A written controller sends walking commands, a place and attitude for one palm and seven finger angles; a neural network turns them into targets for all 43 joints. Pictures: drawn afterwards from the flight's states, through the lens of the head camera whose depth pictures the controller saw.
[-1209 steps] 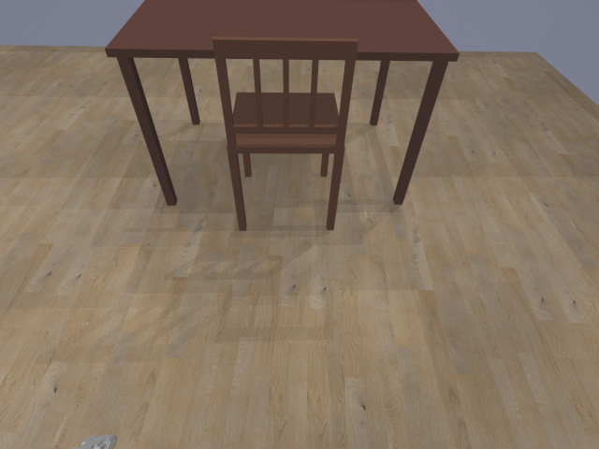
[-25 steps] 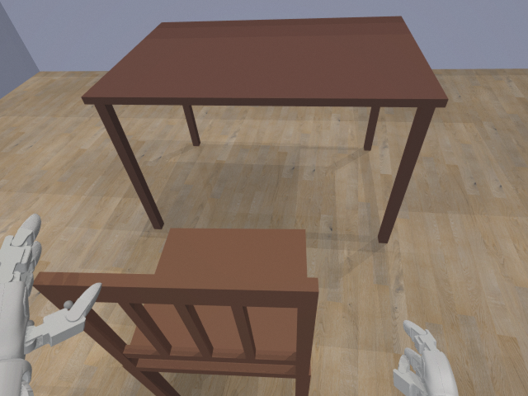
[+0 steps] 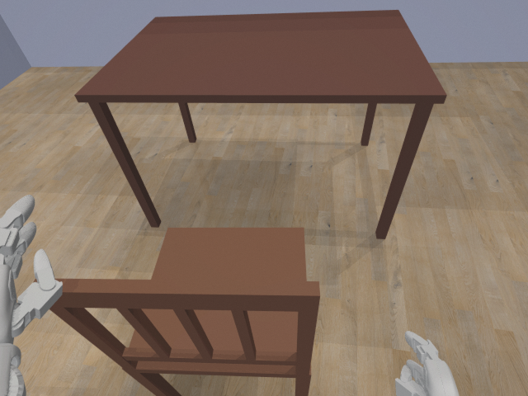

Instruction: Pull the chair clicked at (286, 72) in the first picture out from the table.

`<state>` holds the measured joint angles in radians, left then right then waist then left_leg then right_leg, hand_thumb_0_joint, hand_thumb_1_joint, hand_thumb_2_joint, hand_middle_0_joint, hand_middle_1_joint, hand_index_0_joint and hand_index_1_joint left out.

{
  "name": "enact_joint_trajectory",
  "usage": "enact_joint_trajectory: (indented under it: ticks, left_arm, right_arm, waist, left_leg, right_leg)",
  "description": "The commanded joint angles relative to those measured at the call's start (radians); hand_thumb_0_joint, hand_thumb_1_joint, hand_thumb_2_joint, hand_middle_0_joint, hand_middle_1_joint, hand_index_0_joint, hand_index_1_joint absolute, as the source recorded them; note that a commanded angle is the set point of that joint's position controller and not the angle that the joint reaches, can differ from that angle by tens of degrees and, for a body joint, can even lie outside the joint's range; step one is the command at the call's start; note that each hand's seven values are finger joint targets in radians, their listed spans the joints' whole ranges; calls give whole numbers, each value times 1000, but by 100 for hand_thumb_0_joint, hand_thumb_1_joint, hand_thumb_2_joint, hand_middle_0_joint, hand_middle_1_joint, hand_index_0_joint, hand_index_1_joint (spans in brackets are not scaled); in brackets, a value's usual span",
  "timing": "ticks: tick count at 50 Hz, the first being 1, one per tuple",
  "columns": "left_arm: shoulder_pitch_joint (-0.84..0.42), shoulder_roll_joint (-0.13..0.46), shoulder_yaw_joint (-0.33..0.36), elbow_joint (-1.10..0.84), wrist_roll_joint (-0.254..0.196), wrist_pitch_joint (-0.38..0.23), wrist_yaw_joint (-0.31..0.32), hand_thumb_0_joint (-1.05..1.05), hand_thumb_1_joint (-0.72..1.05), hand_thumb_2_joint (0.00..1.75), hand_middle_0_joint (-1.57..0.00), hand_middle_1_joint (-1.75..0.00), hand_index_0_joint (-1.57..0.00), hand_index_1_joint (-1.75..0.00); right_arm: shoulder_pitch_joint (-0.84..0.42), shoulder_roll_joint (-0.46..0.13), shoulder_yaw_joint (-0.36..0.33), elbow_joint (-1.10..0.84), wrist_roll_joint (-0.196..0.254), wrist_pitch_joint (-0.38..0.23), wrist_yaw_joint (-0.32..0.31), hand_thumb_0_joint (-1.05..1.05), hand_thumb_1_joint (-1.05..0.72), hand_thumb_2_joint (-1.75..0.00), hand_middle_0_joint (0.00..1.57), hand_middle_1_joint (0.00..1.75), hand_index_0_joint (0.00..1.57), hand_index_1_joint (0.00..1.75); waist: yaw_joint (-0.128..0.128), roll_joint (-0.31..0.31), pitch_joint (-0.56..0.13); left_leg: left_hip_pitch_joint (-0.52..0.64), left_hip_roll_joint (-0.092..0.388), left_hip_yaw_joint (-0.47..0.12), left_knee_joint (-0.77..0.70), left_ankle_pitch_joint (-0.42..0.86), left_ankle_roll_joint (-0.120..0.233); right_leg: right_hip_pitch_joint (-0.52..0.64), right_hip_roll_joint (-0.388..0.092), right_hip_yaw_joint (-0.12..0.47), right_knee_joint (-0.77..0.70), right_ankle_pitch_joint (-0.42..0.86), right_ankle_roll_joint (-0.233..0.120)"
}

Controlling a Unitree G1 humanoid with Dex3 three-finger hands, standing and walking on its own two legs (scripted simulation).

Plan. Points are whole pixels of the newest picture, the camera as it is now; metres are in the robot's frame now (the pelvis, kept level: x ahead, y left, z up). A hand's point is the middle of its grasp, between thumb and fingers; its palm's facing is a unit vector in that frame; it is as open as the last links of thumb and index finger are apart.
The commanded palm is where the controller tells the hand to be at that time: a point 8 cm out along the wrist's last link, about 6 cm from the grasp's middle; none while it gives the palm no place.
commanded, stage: step back with the hand held close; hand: left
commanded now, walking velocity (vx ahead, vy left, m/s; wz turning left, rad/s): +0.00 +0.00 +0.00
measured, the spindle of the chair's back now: (196, 332) +0.25 +0.17 -0.11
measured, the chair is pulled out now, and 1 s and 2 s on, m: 0.58 0.58 0.58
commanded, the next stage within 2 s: none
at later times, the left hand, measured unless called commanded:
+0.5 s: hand (41, 310) +0.16 +0.27 +0.15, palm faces +0.37 -0.75 -0.54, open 7.4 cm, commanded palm +0.10 +0.31 +0.18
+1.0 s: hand out of the picture +0.09 +0.28 +0.16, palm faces +0.46 -0.73 -0.50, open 7.4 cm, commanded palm +0.03 +0.31 +0.18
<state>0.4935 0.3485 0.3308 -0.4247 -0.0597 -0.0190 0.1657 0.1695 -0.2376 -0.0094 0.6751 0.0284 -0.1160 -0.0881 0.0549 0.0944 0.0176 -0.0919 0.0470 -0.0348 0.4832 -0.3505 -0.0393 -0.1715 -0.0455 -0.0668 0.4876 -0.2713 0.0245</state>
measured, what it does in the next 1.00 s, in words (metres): shifts its weight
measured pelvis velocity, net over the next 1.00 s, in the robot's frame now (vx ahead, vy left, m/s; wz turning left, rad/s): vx -0.11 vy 0.02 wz -0.01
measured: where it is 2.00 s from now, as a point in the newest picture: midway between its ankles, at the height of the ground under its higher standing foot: outside the picture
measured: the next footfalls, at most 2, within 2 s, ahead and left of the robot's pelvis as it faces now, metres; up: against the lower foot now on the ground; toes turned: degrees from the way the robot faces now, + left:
none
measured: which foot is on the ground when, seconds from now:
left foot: down 0.00-1.00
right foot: down 0.00-1.00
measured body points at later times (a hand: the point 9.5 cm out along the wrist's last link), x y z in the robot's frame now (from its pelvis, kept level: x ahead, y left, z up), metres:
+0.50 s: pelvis -0.04 +0.01 +0.00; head -0.01 -0.01 +0.45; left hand +0.14 +0.30 +0.18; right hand +0.13 -0.23 -0.10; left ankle -0.05 +0.15 -0.74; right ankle -0.01 -0.13 -0.74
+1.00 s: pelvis -0.11 +0.02 -0.01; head -0.10 +0.01 +0.44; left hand +0.06 +0.32 +0.19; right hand +0.04 -0.23 -0.09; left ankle -0.05 +0.15 -0.74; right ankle -0.01 -0.13 -0.73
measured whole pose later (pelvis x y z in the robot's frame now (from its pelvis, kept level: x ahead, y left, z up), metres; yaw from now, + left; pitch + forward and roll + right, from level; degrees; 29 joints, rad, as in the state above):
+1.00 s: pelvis -0.11 +0.02 -0.01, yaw +0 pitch -1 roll -1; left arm 0.55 0.42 0.43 -0.53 -0.02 -0.13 0.21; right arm 0.23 -0.23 -0.01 0.59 0.01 -0.08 -0.09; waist 0.00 0.03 0.04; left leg -0.38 0.04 -0.02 0.63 -0.25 -0.01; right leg -0.40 -0.05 -0.05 0.52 -0.16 0.03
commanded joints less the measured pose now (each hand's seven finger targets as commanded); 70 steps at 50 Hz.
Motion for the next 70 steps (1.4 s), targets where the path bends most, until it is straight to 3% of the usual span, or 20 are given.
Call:
enact_joint_trajectory:
  ticks: [1,4,6,7,9,10,11,14,19,23,27,34,37,40,41,52,55,60,64,70]
  left_arm:
    - [-91,191,136,-194,2,-58,22,0,90,90,-20,-30,-20,-30]
    - [-67,178,128,-165,0,-57,20,0,90,90,-20,-30,-20,-30]
    - [-127,178,106,-231,1,-63,16,0,90,90,-20,-30,-20,-30]
    - [-269,326,247,-313,-15,-113,15,0,90,90,-20,-30,-20,-30]
    - [-103,198,175,-160,-4,-108,1,0,90,90,-20,-30,-20,-30]
    - [-65,181,158,-166,-2,-107,-1,0,90,90,-20,-30,-20,-30]
    - [-43,196,175,-176,-2,-111,1,0,90,90,-20,-30,-20,-30]
    - [50,187,179,-196,7,-112,7,0,90,90,-20,-30,-20,-30]
    - [87,227,216,-254,7,-116,25,0,90,90,-20,-30,-20,-30]
    - [89,236,224,-275,4,-120,36,0,90,90,-20,-30,-20,-30]
    - [72,223,208,-273,6,-121,44,0,90,90,-20,-30,-20,-30]
    - [-12,230,197,-256,25,-126,57,0,90,90,-20,-30,-20,-30]
    - [-16,237,203,-259,32,-135,62,0,90,90,-20,-30,-20,-30]
    - [-24,247,212,-288,35,-146,63,0,90,90,-20,-30,-20,-30]
    - [-15,269,230,-300,34,-151,67,0,90,90,-20,-30,-20,-30]
    - [24,245,244,-302,40,-182,65,0,90,90,-20,-30,-20,-30]
    - [18,253,255,-308,44,-197,63,0,90,90,-20,-30,-20,-30]
    - [6,253,267,-344,52,-227,63,0,90,90,-20,-30,-20,-30]
    - [9,253,289,-342,54,-248,62,0,90,90,-20,-30,-20,-30]
    - [1,248,297,-326,60,-281,46,0,90,90,-20,-30,-20,-30]
  right_arm:
    - [-142,-97,-31,-167,5,-61,-12,0,-90,-90,20,30,20,30]
    - [-139,-98,-33,-170,3,-54,-11,0,-90,-90,20,30,20,30]
    - [-144,-102,-28,-176,3,-59,-9,0,-90,-90,20,30,20,30]
    - [-112,-121,-42,-200,9,-34,-10,0,-90,-90,20,30,20,30]
    - [-107,-104,-42,-193,0,-6,-4,0,-90,-90,20,30,20,30]
    - [-112,-106,-43,-206,0,9,1,0,-90,-90,20,30,20,30]
    - [-114,-108,-48,-208,1,20,0,0,-90,-90,20,30,20,30]
    - [-127,-98,-52,-238,-2,58,2,0,-90,-90,20,30,20,30]
    - [-133,-80,-60,-255,5,77,-9,0,-90,-90,20,30,20,30]
    - [-120,-78,-62,-252,5,68,-16,0,-90,-90,20,30,20,30]
    - [-103,-77,-59,-244,5,54,-20,0,-90,-90,20,30,20,30]
    - [-74,-90,-47,-246,-4,29,-21,0,-90,-90,20,30,20,30]
    - [-64,-96,-43,-252,-6,20,-25,0,-90,-90,20,30,20,30]
    - [-60,-100,-40,-259,-9,5,-20,0,-90,-90,20,30,20,30]
    - [-61,-105,-45,-251,-6,3,-23,0,-90,-90,20,30,20,30]
    - [-40,-107,-55,-247,-12,-31,-9,0,-90,-90,20,30,20,30]
    - [-39,-104,-57,-242,-16,-42,-4,0,-90,-90,20,30,20,30]
    - [-33,-105,-56,-233,-22,-63,-2,0,-90,-90,20,30,20,30]
    - [-35,-100,-60,-225,-21,-80,-4,0,-90,-90,20,30,20,30]
    - [-25,-98,-67,-221,-21,-101,5,0,-90,-90,20,30,20,30]
  waist:
    - [2,-8,-84]
    - [5,-62,-89]
    - [-2,-7,-96]
    - [-36,1,19]
    - [-46,-51,-45]
    - [-45,-46,-70]
    - [-43,-14,-101]
    - [-39,-39,-156]
    - [-34,-39,-180]
    - [-35,-31,-176]
    - [-38,-21,-152]
    - [-44,-98,-47]
    - [-45,-59,-35]
    - [-44,-61,-43]
    - [-44,-17,-56]
    - [-45,-7,-62]
    - [-45,-45,-69]
    - [-48,-9,-80]
    - [-48,26,-91]
    - [-50,9,-50]
  left_leg:
    - [-60,18,27,-65,341,40]
    - [-58,20,27,-67,333,44]
    - [-59,17,23,-72,329,41]
    - [-101,40,18,-42,304,58]
    - [-76,35,7,-37,328,49]
    - [-72,40,2,-45,368,47]
    - [-66,48,3,-57,406,51]
    - [-59,66,-3,-49,550,48]
    - [-79,88,-12,-47,571,51]
    - [-127,94,-26,-43,488,52]
    - [-192,78,-23,-35,288,51]
    - [-312,34,-27,-28,-115,59]
    - [-354,39,-40,-44,-210,71]
    - [-377,42,-54,-50,-188,73]
    - [-380,49,-60,-67,-184,77]
    - [-504,73,-76,-72,-253,83]
    - [-513,65,-75,-38,-251,82]
    - [-561,76,-91,-44,-311,90]
    - [-628,110,-110,-69,-313,104]
    - [-646,91,-56,17,-412,100]
  right_leg:
    - [80,-31,-2,-60,279,-45]
    - [81,-31,-6,-58,276,-41]
    - [85,-33,0,-60,265,-46]
    - [-12,-74,116,-112,384,-57]
    - [40,-89,102,-90,438,-60]
    - [58,-88,94,-75,446,-57]
    - [80,-90,85,-62,460,-53]
    - [105,-85,61,-24,513,-46]
    - [78,-84,50,5,455,-34]
    - [58,-83,55,13,386,-30]
    - [28,-90,84,-8,305,-34]
    - [-122,-99,146,-129,-136,-40]
    - [-139,-86,146,-140,-256,-35]
    - [-117,-73,131,-112,-211,-32]
    - [-86,-73,126,-102,-172,-31]
    - [-41,-49,122,-20,-131,-30]
    - [-55,-55,142,-20,-110,-38]
    - [-43,-46,152,22,-119,-46]
    - [20,-19,129,121,-21,-38]
    - [-71,-26,204,109,-102,-61]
